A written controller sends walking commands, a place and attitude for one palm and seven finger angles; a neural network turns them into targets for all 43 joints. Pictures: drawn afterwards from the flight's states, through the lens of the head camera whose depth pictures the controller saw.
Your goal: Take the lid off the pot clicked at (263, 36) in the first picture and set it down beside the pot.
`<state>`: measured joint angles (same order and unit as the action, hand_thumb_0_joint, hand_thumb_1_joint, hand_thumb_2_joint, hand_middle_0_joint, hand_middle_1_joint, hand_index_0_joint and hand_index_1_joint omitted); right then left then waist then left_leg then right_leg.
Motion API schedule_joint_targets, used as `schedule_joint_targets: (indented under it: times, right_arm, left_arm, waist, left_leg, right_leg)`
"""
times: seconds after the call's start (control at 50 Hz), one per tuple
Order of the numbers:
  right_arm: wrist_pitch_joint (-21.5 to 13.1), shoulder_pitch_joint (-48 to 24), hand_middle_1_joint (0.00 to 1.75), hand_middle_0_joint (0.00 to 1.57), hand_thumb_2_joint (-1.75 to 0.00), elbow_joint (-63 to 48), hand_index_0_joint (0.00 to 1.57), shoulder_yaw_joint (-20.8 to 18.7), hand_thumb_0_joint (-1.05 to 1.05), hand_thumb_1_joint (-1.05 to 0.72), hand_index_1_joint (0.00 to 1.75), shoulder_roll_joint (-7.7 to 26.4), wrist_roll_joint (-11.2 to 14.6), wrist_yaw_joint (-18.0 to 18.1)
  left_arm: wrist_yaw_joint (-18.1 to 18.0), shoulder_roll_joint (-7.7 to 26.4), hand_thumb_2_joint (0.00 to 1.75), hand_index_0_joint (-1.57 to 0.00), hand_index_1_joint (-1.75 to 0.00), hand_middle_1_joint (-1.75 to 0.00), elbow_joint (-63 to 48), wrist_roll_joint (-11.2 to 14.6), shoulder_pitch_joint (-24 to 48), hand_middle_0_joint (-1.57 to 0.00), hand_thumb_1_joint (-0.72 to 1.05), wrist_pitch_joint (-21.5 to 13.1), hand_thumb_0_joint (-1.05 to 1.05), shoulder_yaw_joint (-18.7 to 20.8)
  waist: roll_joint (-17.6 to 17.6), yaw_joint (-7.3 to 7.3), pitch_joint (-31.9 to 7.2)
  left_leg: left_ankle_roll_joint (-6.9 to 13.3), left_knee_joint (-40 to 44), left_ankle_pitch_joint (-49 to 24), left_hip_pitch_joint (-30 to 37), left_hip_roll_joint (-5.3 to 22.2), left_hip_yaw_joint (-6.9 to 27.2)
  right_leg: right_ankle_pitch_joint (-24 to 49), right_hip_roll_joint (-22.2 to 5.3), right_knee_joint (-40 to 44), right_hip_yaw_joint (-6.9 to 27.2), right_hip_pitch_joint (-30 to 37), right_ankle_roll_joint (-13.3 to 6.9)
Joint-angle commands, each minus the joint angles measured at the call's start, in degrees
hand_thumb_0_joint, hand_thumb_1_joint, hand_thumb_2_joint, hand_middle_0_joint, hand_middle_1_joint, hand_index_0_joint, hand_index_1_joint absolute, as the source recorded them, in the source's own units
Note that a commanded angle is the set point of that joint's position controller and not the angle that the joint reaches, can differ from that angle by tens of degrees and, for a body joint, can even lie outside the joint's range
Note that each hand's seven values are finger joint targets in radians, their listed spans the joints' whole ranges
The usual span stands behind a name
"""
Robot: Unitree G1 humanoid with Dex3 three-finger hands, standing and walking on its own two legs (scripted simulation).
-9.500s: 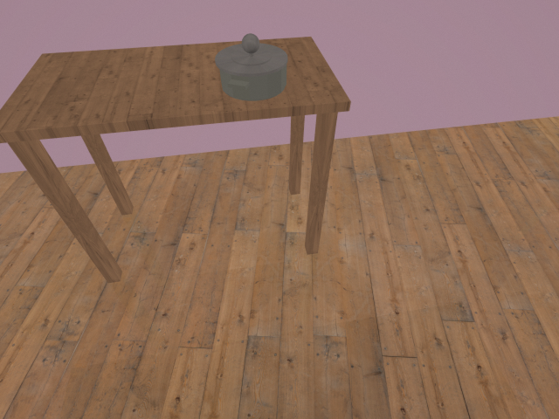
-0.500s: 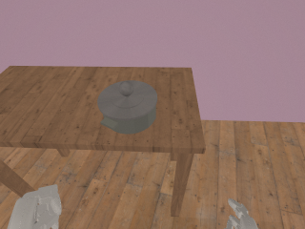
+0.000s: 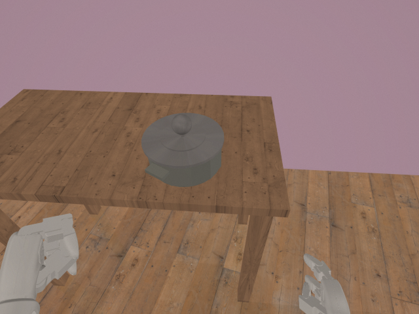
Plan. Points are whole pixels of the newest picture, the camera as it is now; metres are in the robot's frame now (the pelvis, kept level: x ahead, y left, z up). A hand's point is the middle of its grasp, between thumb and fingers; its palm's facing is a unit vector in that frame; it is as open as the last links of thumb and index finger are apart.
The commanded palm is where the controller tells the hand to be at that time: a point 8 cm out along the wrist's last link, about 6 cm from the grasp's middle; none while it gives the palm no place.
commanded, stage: raise the hand higher, near the body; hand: left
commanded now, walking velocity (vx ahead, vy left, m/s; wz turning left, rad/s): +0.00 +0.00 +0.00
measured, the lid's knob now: (181, 124) +0.50 +0.15 +0.11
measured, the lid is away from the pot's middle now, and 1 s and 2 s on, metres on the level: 0.00 0.00 0.00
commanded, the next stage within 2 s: reach forward and open the fingers in 0.06 s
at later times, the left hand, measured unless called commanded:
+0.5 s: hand (61, 228) +0.19 +0.27 +0.13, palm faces +0.03 -0.09 -1.00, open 3.0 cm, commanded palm +0.17 +0.26 +0.19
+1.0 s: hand (70, 195) +0.23 +0.25 +0.17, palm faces -0.08 +0.00 -1.00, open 8.4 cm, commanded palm +0.20 +0.25 +0.23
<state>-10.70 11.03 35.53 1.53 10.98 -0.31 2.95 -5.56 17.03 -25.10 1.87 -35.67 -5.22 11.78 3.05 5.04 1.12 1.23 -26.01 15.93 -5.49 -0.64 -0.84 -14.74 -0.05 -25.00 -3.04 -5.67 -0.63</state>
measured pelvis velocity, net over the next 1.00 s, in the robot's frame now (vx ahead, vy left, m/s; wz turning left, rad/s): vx -0.04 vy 0.00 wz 0.02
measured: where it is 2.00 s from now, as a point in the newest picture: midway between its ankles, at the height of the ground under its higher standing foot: outside the picture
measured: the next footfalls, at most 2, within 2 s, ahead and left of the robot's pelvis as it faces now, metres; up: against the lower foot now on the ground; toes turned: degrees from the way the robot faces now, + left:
none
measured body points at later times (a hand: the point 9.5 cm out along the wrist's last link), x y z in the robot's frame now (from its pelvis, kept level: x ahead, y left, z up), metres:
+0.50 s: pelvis -0.01 +0.00 +0.00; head -0.02 -0.06 +0.44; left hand +0.18 +0.27 +0.18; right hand +0.21 -0.22 -0.10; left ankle -0.02 +0.10 -0.74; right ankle -0.01 -0.11 -0.74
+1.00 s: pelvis -0.04 +0.00 +0.00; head -0.04 -0.06 +0.45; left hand +0.22 +0.25 +0.22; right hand +0.19 -0.21 -0.10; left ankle -0.01 +0.10 -0.74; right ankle -0.01 -0.11 -0.74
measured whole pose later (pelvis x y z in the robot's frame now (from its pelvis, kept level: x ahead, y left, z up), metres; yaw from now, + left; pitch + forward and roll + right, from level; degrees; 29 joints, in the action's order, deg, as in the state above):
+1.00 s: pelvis -0.04 +0.00 +0.00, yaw +1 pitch -3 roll +0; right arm 3.4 6.3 34.3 1.9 16.6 2.8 1.1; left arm 18.4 40.4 -12.5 -41.5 1.0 5.3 2.8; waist 7.7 4.5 0.8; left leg 1.3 -23.5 10.9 -9.5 -1.7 0.1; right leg -11.5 -1.2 -24.8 -4.0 -10.3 -0.9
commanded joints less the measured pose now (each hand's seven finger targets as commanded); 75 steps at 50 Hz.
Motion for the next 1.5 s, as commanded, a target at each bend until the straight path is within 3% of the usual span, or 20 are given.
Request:
schedule_joint_targets:
  times: [0.0, 0.1, 0.14, 0.16, 0.2, 0.26, 0.36, 0.48, 0.6, 0.68, 0.74, 0.86, 0.98, 1.02, 1.16, 1.24, 1.28, 1.36, 1.44, 1.48]
  right_arm:
    - [-2.2, -7.1, 0.30, 0.20, -0.90, -9.2, 0.20, -2.3, 0.00, -0.90, 0.30, 5.8, 0.3, 0.3]
    - [-3.0, -7.2, 0.30, 0.20, -0.90, -9.7, 0.20, -2.1, 0.00, -0.90, 0.30, 6.3, 0.2, 0.5]
    - [-3.0, -6.8, 0.30, 0.20, -0.90, -9.3, 0.20, -2.2, 0.00, -0.90, 0.30, 6.3, 0.1, 0.6]
    - [0.9, -8.5, 0.30, 0.20, -0.90, -9.7, 0.20, -1.2, 0.00, -0.90, 0.30, 10.4, -1.1, -0.2]
    - [4.4, -10.0, 0.30, 0.20, -0.90, -11.9, 0.20, -1.6, 0.00, -0.90, 0.30, 8.1, -0.2, -1.1]
    - [8.7, -11.4, 0.30, 0.20, -0.90, -12.4, 0.20, -2.2, 0.00, -0.90, 0.30, 9.5, -0.1, -1.8]
    - [12.4, -14.9, 0.30, 0.20, -0.90, -12.1, 0.20, -2.3, 0.00, -0.90, 0.30, 10.0, 1.3, -1.4]
    - [11.7, -17.7, 0.30, 0.20, -0.90, -12.7, 0.20, -2.2, 0.00, -0.90, 0.30, 9.8, 3.2, -1.1]
    - [11.1, -15.8, 0.30, 0.20, -0.90, -11.2, 0.20, -1.4, 0.00, -0.90, 0.30, 9.8, 2.4, -0.7]
    - [11.6, -16.5, 0.30, 0.20, -0.90, -12.0, 0.20, -1.5, 0.00, -0.90, 0.30, 10.0, 3.0, -1.4]
    - [11.5, -15.7, 0.30, 0.20, -0.90, -12.4, 0.20, -1.7, 0.00, -0.90, 0.30, 10.3, 2.8, -1.8]
    - [10.7, -15.1, 0.30, 0.20, -0.90, -11.6, 0.20, -1.4, 0.00, -0.90, 0.30, 10.3, 2.6, -1.2]
    - [10.6, -15.3, 0.30, 0.20, -0.90, -12.9, 0.20, -1.8, 0.00, -0.90, 0.30, 10.6, 3.9, -2.6]
    - [10.8, -15.4, 0.30, 0.20, -0.90, -12.9, 0.20, -1.9, 0.00, -0.90, 0.30, 10.5, 3.7, -2.6]
    - [9.9, -15.1, 0.30, 0.20, -0.90, -11.0, 0.20, -1.3, 0.00, -0.90, 0.30, 10.8, 3.4, -1.3]
    - [10.3, -14.2, 0.30, 0.20, -0.90, -11.7, 0.20, -1.5, 0.00, -0.90, 0.30, 10.7, 3.8, -2.1]
    - [10.2, -14.6, 0.30, 0.20, -0.90, -13.1, 0.20, -1.7, 0.00, -0.90, 0.30, 10.6, 4.6, -2.9]
    - [10.5, -15.1, 0.30, 0.20, -0.90, -13.1, 0.20, -1.4, 0.00, -0.90, 0.30, 11.1, 4.2, -2.5]
    - [10.1, -14.0, 0.30, 0.20, -0.90, -10.9, 0.20, -1.1, 0.00, -0.90, 0.30, 11.5, 3.8, -1.0]
    - [9.8, -13.5, 0.30, 0.20, -0.90, -11.0, 0.20, -1.2, 0.00, -0.90, 0.30, 11.4, 4.0, -1.2]
  left_arm:
    - [-0.5, 6.4, 0.90, -1.30, -1.50, -1.50, -9.1, 0.4, 3.3, -1.30, 0.90, -3.5, 0.00, 5.7]
    - [-1.2, 10.3, 0.90, -1.30, -1.50, -1.50, -17.0, 0.5, 9.1, -1.30, 0.90, -5.2, 0.00, 8.5]
    - [-1.5, 10.0, 0.90, -1.30, -1.50, -1.50, -15.8, 0.7, 7.5, -1.30, 0.90, -5.0, 0.00, 8.9]
    - [-4.0, 20.3, 0.92, -1.29, -1.46, -1.46, -14.8, -23.4, 7.5, -1.29, 0.87, 1.2, 0.00, 5.6]
    - [-5.1, 15.0, 0.96, -1.27, -1.39, -1.39, -16.9, -24.2, 12.1, -1.27, 0.80, 5.8, 0.00, 4.1]
    - [-5.1, 20.0, 1.03, -1.24, -1.29, -1.29, -13.1, -36.9, 7.3, -1.24, 0.70, 10.8, 0.00, 4.9]
    - [-0.4, 26.3, 1.13, -1.19, -1.11, -1.11, -8.9, -46.3, 16.8, -1.19, 0.53, 15.5, 0.00, 3.4]
    - [9.6, 27.4, 1.26, -1.13, -0.90, -0.90, -7.2, -44.6, 22.9, -1.13, 0.34, 15.2, 0.00, -0.1]
    - [16.0, 36.2, 1.38, -1.07, -0.68, -0.68, -4.6, -45.7, 33.5, -1.07, 0.14, 13.1, 0.00, 3.6]
    - [19.4, 33.1, 1.47, -1.02, -0.54, -0.54, 1.0, -44.8, 35.5, -1.02, 0.01, 13.6, 0.00, 1.0]
    - [21.5, 32.9, 1.51, -0.98, -0.44, -0.44, -0.6, -43.4, 40.0, -0.98, -0.08, 12.7, 0.00, -0.9]
    - [21.9, 41.4, 1.57, -0.90, -0.22, -0.22, 1.2, -45.5, 49.4, -0.90, -0.26, 10.4, 0.00, 5.2]
    - [22.2, 31.4, 1.59, -0.85, -0.08, -0.08, 8.2, -42.7, 50.0, -0.85, -0.37, 11.9, 0.00, -1.9]
    - [23.2, 32.1, 1.59, -0.85, -0.08, -0.08, 6.1, -42.9, 52.9, -0.85, -0.37, 12.0, 0.00, -3.4]
    - [22.1, 43.4, 1.59, -0.85, -0.08, -0.08, 10.7, -47.1, 67.7, -0.85, -0.37, 11.6, 0.00, 3.4]
    - [23.1, 37.0, 1.59, -0.85, -0.08, -0.08, 15.2, -44.6, 65.5, -0.85, -0.37, 12.5, 0.00, -0.6]
    - [24.3, 29.4, 1.59, -0.85, -0.08, -0.08, 16.1, -43.3, 61.1, -0.85, -0.37, 13.0, 0.00, -6.0]
    - [24.9, 32.8, 1.60, -0.85, -0.08, -0.08, 12.7, -45.3, 70.9, -0.85, -0.38, 12.9, 0.00, -6.9]
    - [23.8, 42.8, 1.60, -0.85, -0.08, -0.08, 17.5, -48.3, 85.4, -0.85, -0.38, 12.9, 0.00, -1.2]
    - [23.7, 41.4, 1.60, -0.85, -0.08, -0.08, 19.3, -47.8, 85.6, -0.85, -0.38, 13.1, 0.00, -1.5]
  waist:
    - [-3.3, -1.27, 0.1]
    - [3.1, -0.83, -4.5]
    - [1.4, -0.59, -4.7]
    - [3.5, -0.15, -3.5]
    - [1.7, -0.86, -1.1]
    - [2.6, 1.52, -5.5]
    - [-1.7, 0.24, -9.9]
    - [-0.8, -1.14, -9.2]
    - [0.6, -0.80, -9.6]
    - [1.8, -1.26, -6.1]
    - [-0.1, -1.20, -9.4]
    - [0.1, -0.46, -12.7]
    - [2.2, -1.50, -8.5]
    - [-0.5, -1.20, -10.0]
    - [1.1, -0.41, -11.6]
    - [-0.5, -0.36, -11.4]
    - [-0.5, -1.57, -10.2]
    - [-2.1, -2.21, -9.7]
    - [-0.1, -2.03, -12.8]
    - [2.4, -2.13, -15.2]
  left_leg:
    - [0.2, 4.2, -13.3, -1.1, 1.8, 1.4]
    - [0.1, 4.1, -12.5, 0.9, 1.6, 1.6]
    - [0.1, 3.7, -14.4, 1.3, 1.6, 1.5]
    - [0.0, 2.8, -14.5, -6.5, 0.5, 0.2]
    - [-0.2, 3.3, -14.0, -8.7, 0.4, 0.0]
    - [0.0, 2.7, -11.5, -8.4, 0.0, -0.8]
    - [0.6, 2.5, -11.6, -6.4, 0.1, 0.4]
    - [1.3, 3.0, -16.2, -3.4, -0.3, 1.3]
    - [1.4, 4.2, -19.7, -2.5, -0.8, 1.8]
    - [1.2, 4.5, -17.0, -3.0, -1.2, 1.9]
    - [1.3, 5.2, -15.4, -2.3, -1.5, 1.6]
    - [1.4, 5.3, -13.5, -2.4, -1.7, 1.7]
    - [0.9, 5.5, -10.3, -3.3, -1.8, 2.3]
    - [1.0, 6.3, -9.2, -3.3, -1.7, 1.6]
    - [1.1, 7.1, -5.8, -4.8, -1.5, 2.6]
    - [0.8, 7.0, -6.6, -5.2, -1.7, 2.2]
    - [0.8, 5.8, -6.2, -4.8, -1.7, 2.0]
    - [1.3, 6.8, -2.4, -5.7, -1.6, 1.3]
    - [1.3, 6.6, -2.6, -5.6, -2.1, 2.2]
    - [1.3, 5.2, -5.7, -4.2, -2.4, 2.7]
  right_leg:
    - [9.6, -0.3, 4.4, 0.7, -2.5, -0.3]
    - [8.7, -0.8, 4.5, 1.4, -0.7, -0.4]
    - [10.7, -0.7, 4.4, 1.4, -0.4, -0.4]
    - [10.2, 0.2, 1.0, 1.5, -4.8, -0.6]
    - [8.0, -0.2, 0.5, -0.7, -5.2, -1.5]
    - [5.5, 0.5, 0.4, 2.1, -3.8, -2.0]
    - [6.1, -0.2, 1.2, 3.1, -2.3, -1.1]
    - [13.4, -0.2, 2.3, 2.4, -1.2, -0.1]
    - [15.5, -0.7, 2.9, 1.3, 0.5, 0.2]
    - [13.2, 0.1, 3.9, 1.3, -2.1, 0.0]
    - [11.9, -0.3, 4.2, 0.9, -0.7, 0.5]
    - [9.0, -0.4, 4.3, 1.6, 0.5, 0.3]
    - [5.5, 0.3, 4.1, 0.7, -3.3, -0.4]
    - [4.4, -0.2, 4.5, 0.8, -2.2, 0.1]
    - [-0.9, -0.4, 3.9, 1.7, -2.2, -0.5]
    - [1.0, -0.4, 3.5, 1.0, -2.2, -0.4]
    - [1.5, -0.1, 3.2, 0.9, -4.1, -0.4]
    - [-2.3, -0.7, 4.0, 1.4, -4.7, 0.0]
    - [-3.6, -0.7, 3.7, 1.9, -3.5, -0.4]
    - [0.0, -0.4, 2.7, 2.0, -2.5, -1.0]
